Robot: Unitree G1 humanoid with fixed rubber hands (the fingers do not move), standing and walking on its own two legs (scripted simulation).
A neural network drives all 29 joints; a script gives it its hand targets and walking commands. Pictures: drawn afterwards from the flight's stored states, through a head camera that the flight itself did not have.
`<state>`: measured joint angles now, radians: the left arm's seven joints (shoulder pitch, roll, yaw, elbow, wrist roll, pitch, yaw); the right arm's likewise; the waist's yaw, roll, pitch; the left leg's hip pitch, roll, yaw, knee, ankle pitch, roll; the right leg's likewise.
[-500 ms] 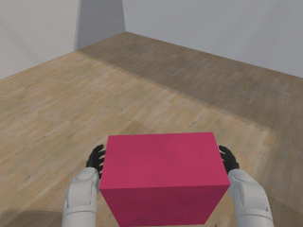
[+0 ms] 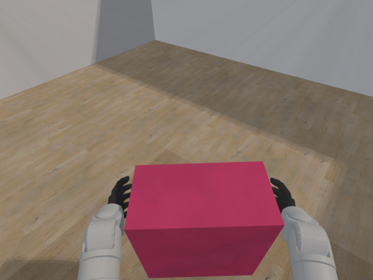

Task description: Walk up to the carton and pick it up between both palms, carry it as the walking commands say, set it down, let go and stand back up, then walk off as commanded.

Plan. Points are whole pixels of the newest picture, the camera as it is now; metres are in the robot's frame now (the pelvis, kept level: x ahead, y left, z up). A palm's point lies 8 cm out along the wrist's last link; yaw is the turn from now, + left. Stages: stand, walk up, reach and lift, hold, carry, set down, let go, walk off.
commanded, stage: hold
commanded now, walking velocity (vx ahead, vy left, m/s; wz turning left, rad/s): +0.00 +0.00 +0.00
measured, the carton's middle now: (199, 225) +0.27 +0.00 -0.03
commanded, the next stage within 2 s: carry in 0.34 s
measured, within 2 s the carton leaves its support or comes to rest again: neither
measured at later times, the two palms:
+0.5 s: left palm (118, 197) +0.30 +0.18 +0.05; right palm (284, 202) +0.29 -0.18 +0.05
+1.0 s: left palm (176, 136) +0.50 +0.06 +0.06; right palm (314, 165) +0.38 -0.28 +0.07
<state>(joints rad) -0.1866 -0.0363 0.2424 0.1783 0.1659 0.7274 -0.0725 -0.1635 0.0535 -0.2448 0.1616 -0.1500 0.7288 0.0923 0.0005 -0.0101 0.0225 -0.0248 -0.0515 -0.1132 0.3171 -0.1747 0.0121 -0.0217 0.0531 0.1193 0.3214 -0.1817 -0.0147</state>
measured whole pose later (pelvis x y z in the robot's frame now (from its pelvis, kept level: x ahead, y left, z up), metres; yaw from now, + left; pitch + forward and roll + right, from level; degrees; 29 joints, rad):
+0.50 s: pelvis +0.01 +0.00 -0.01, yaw -2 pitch +1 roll +0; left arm -0.19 -0.03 0.23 0.06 0.13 0.81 -0.06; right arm -0.16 0.04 -0.20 0.04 -0.14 0.81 0.08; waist 0.03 0.00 -0.11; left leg -0.24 -0.02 -0.02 0.53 -0.33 0.01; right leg -0.25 0.05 0.10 0.54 -0.29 -0.02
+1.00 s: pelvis +0.22 -0.04 -0.02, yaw -22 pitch +7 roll +1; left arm 0.07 -0.03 0.20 -0.53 -0.06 1.15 0.07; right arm 0.04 0.11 -0.18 -0.48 0.06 1.12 -0.04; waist 0.01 -0.05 -0.16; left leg -0.48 0.03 0.18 0.54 -0.16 0.04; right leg -0.29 0.00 0.04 0.80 -0.46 -0.04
